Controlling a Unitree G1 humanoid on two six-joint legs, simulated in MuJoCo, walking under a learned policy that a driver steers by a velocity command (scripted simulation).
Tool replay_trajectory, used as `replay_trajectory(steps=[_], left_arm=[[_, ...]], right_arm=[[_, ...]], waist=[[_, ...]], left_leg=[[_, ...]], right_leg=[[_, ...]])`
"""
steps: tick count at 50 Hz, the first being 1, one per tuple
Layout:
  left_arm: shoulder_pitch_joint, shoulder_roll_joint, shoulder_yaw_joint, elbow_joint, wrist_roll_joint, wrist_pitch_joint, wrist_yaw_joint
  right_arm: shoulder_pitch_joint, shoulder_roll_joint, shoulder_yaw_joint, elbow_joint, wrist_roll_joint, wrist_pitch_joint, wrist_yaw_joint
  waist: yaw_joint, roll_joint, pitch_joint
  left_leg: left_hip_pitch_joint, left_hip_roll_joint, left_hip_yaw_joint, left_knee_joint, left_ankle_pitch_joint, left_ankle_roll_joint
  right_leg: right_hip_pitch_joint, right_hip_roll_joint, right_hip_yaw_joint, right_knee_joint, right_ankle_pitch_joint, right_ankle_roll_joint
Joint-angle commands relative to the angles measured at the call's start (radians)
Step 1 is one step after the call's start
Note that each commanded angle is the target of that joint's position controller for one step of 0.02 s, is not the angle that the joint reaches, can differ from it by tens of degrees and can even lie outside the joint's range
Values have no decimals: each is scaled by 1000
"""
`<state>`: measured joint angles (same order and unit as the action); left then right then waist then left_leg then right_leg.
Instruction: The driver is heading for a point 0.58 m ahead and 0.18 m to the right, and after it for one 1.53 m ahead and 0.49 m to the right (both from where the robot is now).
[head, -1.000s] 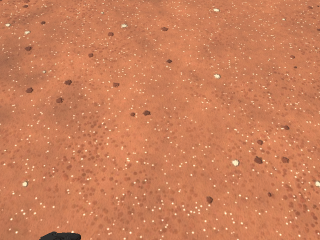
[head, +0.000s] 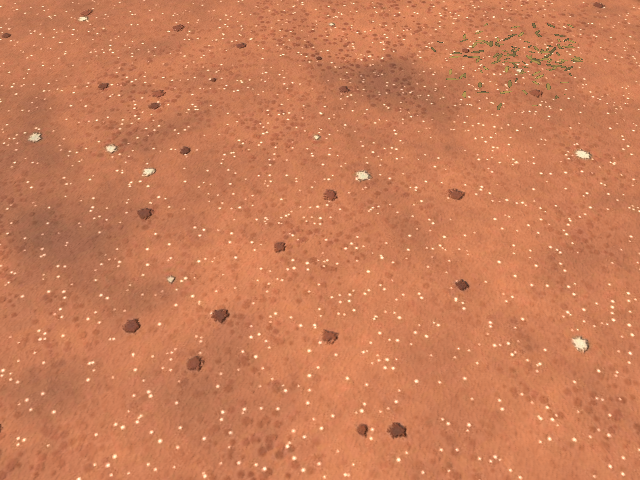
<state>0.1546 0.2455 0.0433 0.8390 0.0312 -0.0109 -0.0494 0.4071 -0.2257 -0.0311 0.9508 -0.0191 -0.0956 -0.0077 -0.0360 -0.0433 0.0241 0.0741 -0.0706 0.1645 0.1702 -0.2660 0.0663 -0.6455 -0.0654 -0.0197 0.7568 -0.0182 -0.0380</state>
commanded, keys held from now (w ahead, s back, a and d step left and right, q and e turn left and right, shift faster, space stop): w+e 0.66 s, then e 0.34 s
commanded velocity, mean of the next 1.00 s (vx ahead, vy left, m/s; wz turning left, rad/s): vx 0.42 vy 0.00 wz -0.55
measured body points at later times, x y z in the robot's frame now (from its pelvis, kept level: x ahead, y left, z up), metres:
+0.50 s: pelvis +0.27 -0.05 +0.00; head +0.30 -0.07 +0.45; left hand +0.35 +0.22 -0.12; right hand +0.38 -0.33 -0.11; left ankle +0.47 +0.08 -0.68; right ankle +0.19 -0.09 -0.74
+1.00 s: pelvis +0.49 -0.07 +0.00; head +0.53 -0.09 +0.45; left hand +0.76 +0.06 -0.11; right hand +0.39 -0.34 -0.12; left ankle +0.54 +0.01 -0.74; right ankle +0.49 -0.22 -0.69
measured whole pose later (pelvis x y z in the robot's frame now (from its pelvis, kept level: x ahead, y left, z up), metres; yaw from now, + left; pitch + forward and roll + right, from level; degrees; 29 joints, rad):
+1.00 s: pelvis +0.49 -0.07 +0.00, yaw -35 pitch +0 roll +0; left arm 0.15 0.29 0.06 0.71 0.03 0.04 -0.05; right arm 0.28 -0.26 -0.03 0.79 -0.02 -0.05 -0.01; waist -0.02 -0.04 0.09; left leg -0.17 0.03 0.18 0.38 -0.21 0.03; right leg -0.58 -0.01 -0.01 0.88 -0.21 0.00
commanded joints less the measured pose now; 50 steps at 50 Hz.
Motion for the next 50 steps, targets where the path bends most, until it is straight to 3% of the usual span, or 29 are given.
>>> replay_trajectory(steps=[1, 3, 5, 6, 7, 8, 9, 10, 11, 12, 13, 15, 17, 20, 23, 27, 30, 31, 32, 33, 34, 35, 36, 37, 38, 40, 42, 46, 50], left_arm=[[-142, 33, -4, -109, 3, -18, -8], [-129, 41, -1, -116, 3, -18, -7], [-33, 63, 12, -96, 6, -19, 1], [72, 84, 25, -67, 9, -24, 5], [230, 125, 47, -20, 20, -31, 14], [331, 243, 83, -10, 25, -28, 32], [283, 293, 94, -23, -6, -18, 30], [247, 264, 91, -19, -27, -9, 35], [195, 209, 78, -20, -29, -9, 41], [154, 163, 65, -21, -25, -11, 43], [128, 140, 57, -21, -31, -17, 47], [123, 134, 52, -25, -33, -35, 45], [150, 163, 59, -19, -34, -47, 43], [208, 172, 62, -12, -33, -46, 43], [262, 176, 65, -8, -32, -41, 45], [311, 187, 67, -9, -19, -37, 54], [262, 211, 72, -32, -12, -38, 64], [228, 222, 75, -43, -11, -41, 63], [208, 224, 74, -47, -15, -46, 56], [211, 182, 61, -59, -26, -55, 45], [268, 79, 37, -96, -59, -57, 47], [339, 129, 43, -101, -37, -46, 54], [316, 166, 51, -64, -18, -26, 62], [258, 160, 51, -62, -12, -18, 56], [237, 142, 51, -67, -10, -8, 49], [232, 125, 51, -75, 4, 21, 33], [211, 115, 50, -96, -4, 34, 21], [108, 88, 35, -148, -4, 49, 5], [27, 71, 20, -186, -4, 48, -8]], right_arm=[[34, -130, -24, -20, -2, -8, -13], [28, -148, -27, -12, -6, -1, -19], [13, -178, -34, -11, -10, 10, -25], [8, -191, -38, -14, -11, 20, -26], [-8, -197, -38, -28, -6, 24, -25], [8, -127, -21, -80, 7, 17, -15], [-15, -117, -25, -133, 11, 7, 0], [-119, -146, -27, -150, -4, -1, 6], [-146, -136, -22, -164, 5, -14, 10], [-137, -130, -23, -155, 4, -15, 8], [-131, -125, -22, -158, -14, 1, 8], [-102, -107, -19, -156, -33, 39, 14], [-135, -96, -17, -176, -32, 57, 19], [-271, -99, -15, -227, -29, 61, 22], [-374, -96, -9, -262, -21, 57, 27], [-476, -105, -1, -307, -12, 44, 32], [-417, -139, -8, -307, -7, 31, 28], [-339, -158, -16, -285, -5, 26, 21], [-215, -181, -27, -249, -7, 16, 10], [-77, -236, -43, -231, -24, 3, -5], [2, -323, -61, -245, -49, 7, -20], [-57, -322, -67, -247, -30, 23, -17], [-130, -216, -45, -268, -17, 30, -13], [-168, -143, -25, -269, -7, 28, -9], [-185, -116, -15, -266, -8, 27, -8], [-177, -123, -14, -246, -2, 18, -8], [-163, -140, -20, -237, 1, 10, -4], [-176, -154, -28, -231, 2, 27, -11], [-174, -176, -39, -227, 4, 41, -8]], waist=[[-15, 97, 93], [2, 109, 73], [48, 137, 1], [91, 136, -63], [168, 100, -147], [182, -59, -260], [132, -177, -332], [143, -26, -214], [112, 22, -100], [65, 78, -25], [32, 74, 2], [6, 45, -20], [6, 31, -18], [49, 6, 18], [96, -14, 14], [133, -22, 12], [84, -39, 3], [46, -42, -22], [-17, -7, -79], [-76, 76, -190], [-68, 251, -307], [6, 335, -330], [29, 155, -194], [27, 67, -104], [42, 81, -75], [58, 160, -57], [68, 173, -82], [64, 177, -63], [42, 190, -61]], left_leg=[[-16, 305, -41, -16, 526, 79], [38, 315, -6, 75, 758, 64], [69, 319, 27, 268, 1057, 51], [46, 316, 39, 437, 1073, 45], [-92, 294, 54, 674, 904, 22], [-398, 209, 68, 1032, 402, -18], [-713, 1, -95, 1290, -267, -52], [-820, 86, -218, 1291, -173, -41], [-812, 129, -209, 1212, -84, -39], [-754, 160, -205, 1112, -53, -44], [-695, 177, -207, 1049, -50, -60], [-626, 178, -193, 985, -43, -86], [-644, 176, -173, 910, 0, -107], [-716, 176, -163, 756, 119, -130], [-736, 153, -168, 616, 218, -131], [-725, 112, -171, 488, 232, -116], [-566, 85, -194, 380, 163, -83], [-439, 61, -187, 354, 119, -67], [-269, 47, -175, 294, 124, -46], [-49, 175, -296, 254, 30, -3], [195, 460, -658, 198, -23, 69], [163, 548, -923, 141, 109, 153], [33, 514, -773, 170, 193, 154], [-80, 456, -591, 173, 372, 140], [-141, 405, -458, 160, 495, 111], [-209, 353, -309, 151, 697, 100], [-207, 354, -244, 146, 794, 111], [-215, 348, -128, 122, 734, 114], [-259, 332, -31, 155, 640, 85]], right_leg=[[-11, 13, -62, -97, -9, -33], [47, 52, -102, -137, -87, -70], [176, 122, -144, -148, -193, -117], [299, 157, -144, -184, -217, -143], [532, 140, -75, -253, -195, -185], [815, -123, 293, -277, -258, -284], [968, -300, 801, -445, -161, -418], [897, -260, 654, -461, -161, -381], [752, -234, 529, -480, -103, -343], [623, -180, 439, -503, -10, -293], [536, -132, 371, -517, 65, -267], [473, -82, 302, -530, 154, -257], [451, -55, 273, -546, 170, -255], [468, -32, 282, -563, 126, -227], [534, -23, 299, -537, 137, -200], [623, -44, 345, -471, 226, -192], [608, -62, 391, -405, 273, -151], [571, -52, 394, -347, 339, -130], [534, -6, 369, -208, 379, -107], [438, 65, 307, 26, 251, -80], [182, 197, 174, 326, -276, -39], [56, 202, 133, 462, -557, -36], [40, 129, 138, 523, -487, -32], [62, 105, 119, 501, -436, -19], [87, 77, 107, 461, -413, -7], [124, 71, 80, 442, -389, 16], [119, 81, 72, 421, -348, 28], [89, 54, 36, 260, -229, 44], [225, 52, -24, 30, -143, 26]])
